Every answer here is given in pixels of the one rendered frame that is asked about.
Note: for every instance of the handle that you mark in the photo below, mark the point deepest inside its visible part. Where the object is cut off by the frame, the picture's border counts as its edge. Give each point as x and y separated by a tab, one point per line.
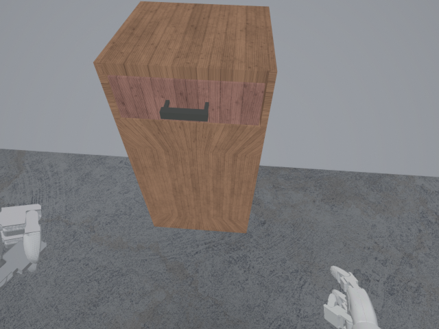
186	114

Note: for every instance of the cabinet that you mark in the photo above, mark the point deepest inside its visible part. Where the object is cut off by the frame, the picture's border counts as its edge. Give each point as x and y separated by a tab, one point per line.
194	175

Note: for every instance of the robot right hand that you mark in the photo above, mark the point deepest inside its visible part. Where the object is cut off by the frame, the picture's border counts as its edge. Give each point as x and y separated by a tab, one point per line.
353	308

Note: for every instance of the robot left hand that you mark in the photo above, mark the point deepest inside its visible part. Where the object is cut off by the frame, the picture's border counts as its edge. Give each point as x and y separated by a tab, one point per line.
21	232

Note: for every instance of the drawer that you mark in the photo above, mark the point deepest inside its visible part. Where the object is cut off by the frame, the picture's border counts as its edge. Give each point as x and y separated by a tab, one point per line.
229	102

